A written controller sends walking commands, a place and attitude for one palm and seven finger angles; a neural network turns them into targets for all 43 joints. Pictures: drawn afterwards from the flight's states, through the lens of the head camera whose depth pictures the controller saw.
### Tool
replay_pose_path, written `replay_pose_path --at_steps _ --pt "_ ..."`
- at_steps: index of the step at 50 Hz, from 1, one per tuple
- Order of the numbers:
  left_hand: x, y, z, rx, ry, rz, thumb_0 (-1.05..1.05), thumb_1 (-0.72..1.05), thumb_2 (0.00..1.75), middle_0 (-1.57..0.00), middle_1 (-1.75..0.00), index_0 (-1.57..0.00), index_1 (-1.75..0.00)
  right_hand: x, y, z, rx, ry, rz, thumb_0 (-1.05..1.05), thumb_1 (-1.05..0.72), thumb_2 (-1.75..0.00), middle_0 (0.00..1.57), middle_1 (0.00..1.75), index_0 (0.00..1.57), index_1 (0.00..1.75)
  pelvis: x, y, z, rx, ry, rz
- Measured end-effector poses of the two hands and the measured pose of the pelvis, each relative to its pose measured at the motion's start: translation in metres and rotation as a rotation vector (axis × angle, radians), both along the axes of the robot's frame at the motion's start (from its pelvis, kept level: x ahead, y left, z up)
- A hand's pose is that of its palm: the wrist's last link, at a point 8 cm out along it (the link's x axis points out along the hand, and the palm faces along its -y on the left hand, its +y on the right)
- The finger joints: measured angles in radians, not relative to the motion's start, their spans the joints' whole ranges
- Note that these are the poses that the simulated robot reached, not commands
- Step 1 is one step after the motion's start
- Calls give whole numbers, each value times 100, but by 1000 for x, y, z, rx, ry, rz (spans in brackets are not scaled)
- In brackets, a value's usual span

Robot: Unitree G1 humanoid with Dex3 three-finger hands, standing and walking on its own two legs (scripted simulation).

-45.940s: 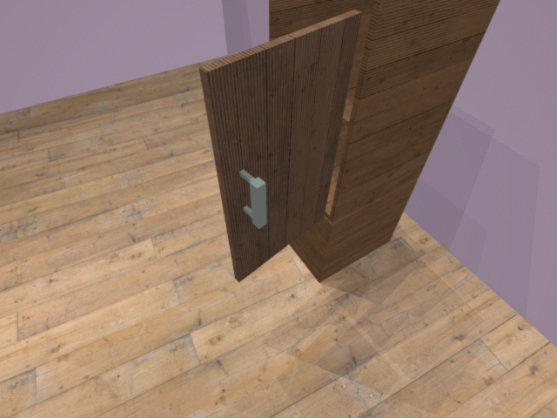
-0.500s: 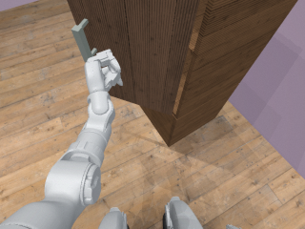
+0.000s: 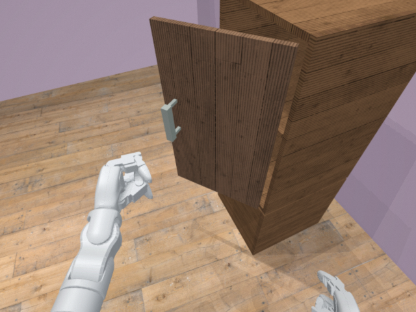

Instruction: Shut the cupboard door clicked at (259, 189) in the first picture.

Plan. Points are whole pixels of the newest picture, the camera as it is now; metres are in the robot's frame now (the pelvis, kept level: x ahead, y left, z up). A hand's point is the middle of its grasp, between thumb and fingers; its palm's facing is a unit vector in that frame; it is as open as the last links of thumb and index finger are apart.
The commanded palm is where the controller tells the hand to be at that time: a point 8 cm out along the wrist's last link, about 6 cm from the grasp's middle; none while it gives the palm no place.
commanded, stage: draw the hand back to the body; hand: left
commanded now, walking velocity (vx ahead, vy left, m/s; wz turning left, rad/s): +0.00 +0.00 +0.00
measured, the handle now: (172, 120) +0.63 +0.13 -0.01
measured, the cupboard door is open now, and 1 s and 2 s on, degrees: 38 38 38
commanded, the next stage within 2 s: step back with the hand held close in 0.96 s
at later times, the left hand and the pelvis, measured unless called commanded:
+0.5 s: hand (29, 216) +0.22 +0.26 +0.16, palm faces +0.41 -0.83 -0.38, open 5.5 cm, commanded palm +0.17 +0.30 +0.18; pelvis +0.02 +0.01 +0.02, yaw +1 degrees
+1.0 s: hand (7, 223) +0.20 +0.27 +0.18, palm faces +0.47 -0.78 -0.41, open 7.4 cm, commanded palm +0.15 +0.31 +0.19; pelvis +0.02 +0.01 +0.02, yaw +1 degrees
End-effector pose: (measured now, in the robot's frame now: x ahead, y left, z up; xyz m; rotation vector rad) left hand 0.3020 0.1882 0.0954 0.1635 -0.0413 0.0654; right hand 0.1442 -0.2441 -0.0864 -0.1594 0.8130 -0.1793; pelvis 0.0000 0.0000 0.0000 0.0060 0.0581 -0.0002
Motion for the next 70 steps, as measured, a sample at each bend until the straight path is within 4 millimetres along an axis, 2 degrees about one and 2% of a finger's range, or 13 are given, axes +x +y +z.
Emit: replay_pose_path --at_steps 6,12,20,30,33,37,43,50,60,70 --pt "-31 30 20 66 26 60 1 90 90 -106 -123 -106 -124 42 26 26 10 -112 67 1 -91 -90 20 30 20 30 4 3 11 -3 -64 9" --pt "-64 60 41 99 1 160 1 90 90 -91 -106 -90 -106 61 50 36 30 -158 145 1 -90 -90 20 30 20 30 9 7 17 -7 -98 21" --pt "-100 93 64 179 -23 284 1 90 90 -69 -82 -68 -83 58 61 27 42 -125 184 1 -90 -90 20 30 21 30 16 10 19 -10 -114 27" --pt "-143 126 104 335 -95 421 1 89 90 -42 -53 -41 -53 47 47 17 28 -100 152 1 -90 -90 20 30 21 30 20 11 19 -11 -116 23" --pt "-152 132 110 364 -111 455 1 89 90 -34 -44 -34 -45 46 42 16 19 -106 145 1 -90 -90 20 30 21 30 19 11 19 -11 -117 24" --pt "-155 132 104 336 -104 475 1 90 90 -27 -37 -27 -37 45 37 17 4 -109 146 1 -90 -90 20 30 20 30 16 10 19 -9 -119 27" --pt "-148 123 91 287 -88 440 1 89 90 -23 -32 -22 -32 45 33 23 -15 -132 134 1 -90 -90 20 30 20 30 14 7 19 -8 -120 22" --pt "-144 119 99 310 -125 409 1 89 90 -22 -30 -21 -31 46 33 29 -10 -167 123 1 -90 -90 20 30 20 30 15 5 19 -12 -125 14" --pt "-144 128 101 351 -132 407 1 89 90 -21 -30 -21 -30 41 31 23 -8 -120 107 1 -90 -90 20 30 21 30 11 9 17 -26 -75 21" --pt "-150 141 99 406 -118 329 1 89 90 -22 -30 -21 -30 16 25 25 -66 -64 19 1 -90 -90 20 30 21 30 -7 27 13 -14 -47 6"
